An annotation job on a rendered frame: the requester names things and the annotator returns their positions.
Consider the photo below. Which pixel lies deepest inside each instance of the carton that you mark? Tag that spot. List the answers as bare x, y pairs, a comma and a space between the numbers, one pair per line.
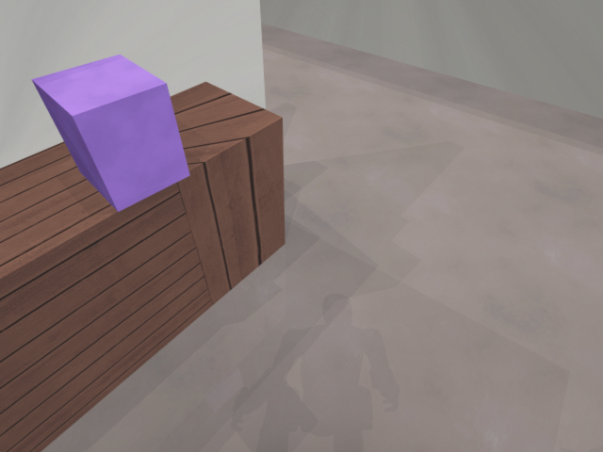
118, 124

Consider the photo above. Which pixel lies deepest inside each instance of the pedestal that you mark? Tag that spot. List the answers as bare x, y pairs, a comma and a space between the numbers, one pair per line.
89, 294

